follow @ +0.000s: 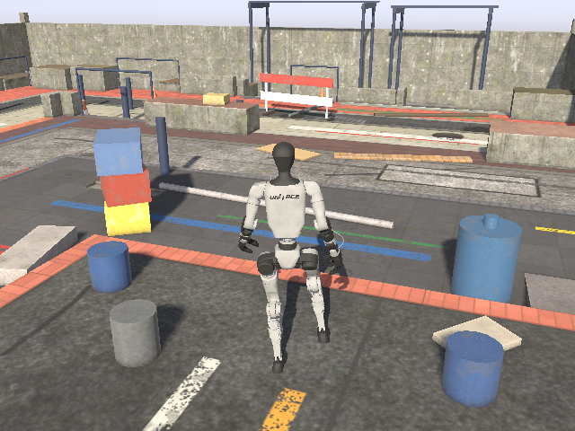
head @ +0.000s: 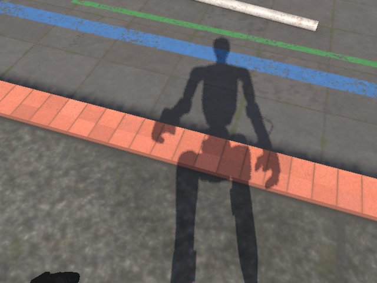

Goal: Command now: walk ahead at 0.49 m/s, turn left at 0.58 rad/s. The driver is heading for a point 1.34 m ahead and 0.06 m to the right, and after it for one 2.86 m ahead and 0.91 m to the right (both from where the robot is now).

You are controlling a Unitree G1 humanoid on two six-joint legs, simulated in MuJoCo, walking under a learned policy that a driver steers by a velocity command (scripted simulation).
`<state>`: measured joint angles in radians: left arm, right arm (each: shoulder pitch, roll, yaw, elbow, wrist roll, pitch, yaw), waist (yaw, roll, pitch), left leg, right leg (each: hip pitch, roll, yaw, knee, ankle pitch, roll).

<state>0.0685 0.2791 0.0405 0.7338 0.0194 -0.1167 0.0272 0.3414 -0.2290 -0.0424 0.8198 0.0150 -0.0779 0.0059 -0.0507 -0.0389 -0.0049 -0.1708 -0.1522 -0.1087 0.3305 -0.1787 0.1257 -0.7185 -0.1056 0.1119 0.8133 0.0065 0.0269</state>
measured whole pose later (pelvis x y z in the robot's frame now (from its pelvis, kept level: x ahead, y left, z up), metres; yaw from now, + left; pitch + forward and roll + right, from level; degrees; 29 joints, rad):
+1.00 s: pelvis +0.53 +0.07 +0.00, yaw +10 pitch +2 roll +1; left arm 0.18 0.30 0.05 0.76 0.00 -0.07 0.00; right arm 0.36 -0.26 -0.05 0.83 0.00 -0.09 0.02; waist -0.05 -0.05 -0.01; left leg -0.13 -0.07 0.03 0.27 -0.17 0.07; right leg -0.70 -0.13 0.04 0.94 -0.10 0.01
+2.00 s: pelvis +1.04 +0.14 +0.00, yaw -5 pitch +1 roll +1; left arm 0.28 0.31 0.09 0.76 -0.03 -0.01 0.01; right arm 0.24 -0.25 -0.07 0.85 -0.01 -0.11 0.02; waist -0.02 -0.05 0.01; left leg -0.20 0.00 0.12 0.35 -0.17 0.02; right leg -0.59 -0.08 0.06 1.05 -0.27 -0.03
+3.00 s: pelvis +1.57 -0.13 -0.12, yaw -40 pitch +1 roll +1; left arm 0.29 0.29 0.08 0.77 -0.02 -0.03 0.01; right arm 0.21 -0.25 -0.07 0.74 -0.01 -0.10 0.02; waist -0.01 -0.04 0.00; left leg -0.34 -0.03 0.04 0.48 -0.17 0.03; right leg -0.48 0.02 0.09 1.19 -0.38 -0.04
